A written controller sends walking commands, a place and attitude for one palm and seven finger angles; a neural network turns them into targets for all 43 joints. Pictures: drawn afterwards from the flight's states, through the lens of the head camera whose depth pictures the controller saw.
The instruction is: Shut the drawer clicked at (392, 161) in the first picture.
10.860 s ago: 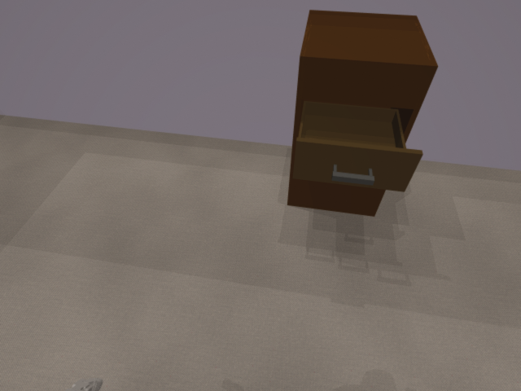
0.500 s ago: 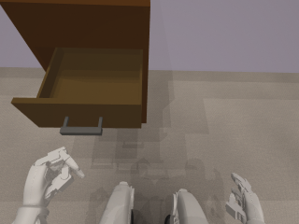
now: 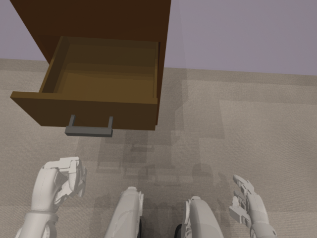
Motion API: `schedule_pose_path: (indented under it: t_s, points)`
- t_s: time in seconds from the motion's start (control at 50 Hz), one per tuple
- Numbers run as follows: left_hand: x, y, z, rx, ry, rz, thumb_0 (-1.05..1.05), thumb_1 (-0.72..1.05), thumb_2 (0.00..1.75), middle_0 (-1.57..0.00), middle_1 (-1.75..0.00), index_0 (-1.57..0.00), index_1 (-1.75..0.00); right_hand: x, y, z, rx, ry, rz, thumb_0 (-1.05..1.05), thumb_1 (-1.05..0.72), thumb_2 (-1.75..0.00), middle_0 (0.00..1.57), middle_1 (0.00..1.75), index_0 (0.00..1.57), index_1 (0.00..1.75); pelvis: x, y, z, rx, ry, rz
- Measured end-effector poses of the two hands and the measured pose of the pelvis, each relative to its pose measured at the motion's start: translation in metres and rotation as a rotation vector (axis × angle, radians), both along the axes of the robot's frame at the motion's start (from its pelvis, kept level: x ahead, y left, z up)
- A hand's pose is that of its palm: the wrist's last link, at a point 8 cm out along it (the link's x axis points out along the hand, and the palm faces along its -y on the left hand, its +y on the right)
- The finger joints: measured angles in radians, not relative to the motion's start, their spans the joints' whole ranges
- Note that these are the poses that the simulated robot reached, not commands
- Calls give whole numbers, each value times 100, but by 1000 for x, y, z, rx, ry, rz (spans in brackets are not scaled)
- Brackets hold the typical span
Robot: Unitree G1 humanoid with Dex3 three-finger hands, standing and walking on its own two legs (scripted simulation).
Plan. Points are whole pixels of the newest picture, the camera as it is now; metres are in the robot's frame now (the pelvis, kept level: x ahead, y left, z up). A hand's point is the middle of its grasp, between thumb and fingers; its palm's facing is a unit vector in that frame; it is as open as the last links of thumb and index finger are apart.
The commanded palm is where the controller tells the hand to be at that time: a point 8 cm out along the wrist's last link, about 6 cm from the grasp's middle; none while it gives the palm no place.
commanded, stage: raise the hand and make a fist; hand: left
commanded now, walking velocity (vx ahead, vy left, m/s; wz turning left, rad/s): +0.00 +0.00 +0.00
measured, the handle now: (90, 125) +0.41 +0.24 -0.08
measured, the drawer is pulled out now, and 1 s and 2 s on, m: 0.24 0.24 0.24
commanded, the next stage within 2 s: bring the fist close to the handle in 0.38 s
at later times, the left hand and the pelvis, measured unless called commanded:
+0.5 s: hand (83, 181) +0.23 +0.19 +0.02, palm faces +0.05 -1.00 -0.05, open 3.3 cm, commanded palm +0.21 +0.24 +0.02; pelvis +0.01 -0.01 +0.00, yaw +0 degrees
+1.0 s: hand (91, 169) +0.27 +0.19 -0.03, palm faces +0.04 -1.00 -0.06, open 3.3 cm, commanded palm +0.26 +0.24 -0.03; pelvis +0.00 -0.01 -0.04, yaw -1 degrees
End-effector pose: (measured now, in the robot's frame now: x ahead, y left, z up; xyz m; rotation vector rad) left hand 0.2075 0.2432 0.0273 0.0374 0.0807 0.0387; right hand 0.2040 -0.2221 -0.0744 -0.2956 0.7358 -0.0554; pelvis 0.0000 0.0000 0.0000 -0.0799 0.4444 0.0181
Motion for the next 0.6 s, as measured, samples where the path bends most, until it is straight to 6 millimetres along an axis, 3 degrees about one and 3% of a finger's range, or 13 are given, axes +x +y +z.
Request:
schedule_pose_path:
  t_s: [0.22, 0.6]
  points:
    - [0, -2, 3, 11, 13, 9, 2, 90, 90, -139, -159, -140, -160, -7, -11, -5, -2, 38, -48, 1, -90, -90, 20, 30, 21, 30, 3, -1, 0, 5, 10, -8]
    - [4, -1, -4, 15, 9, 15, 1, 90, 90, -139, -160, -140, -160, 5, -18, -7, -6, 19, -41, 1, -90, -90, 20, 30, 21, 30, 7, -9, -3, 9, 21, -8]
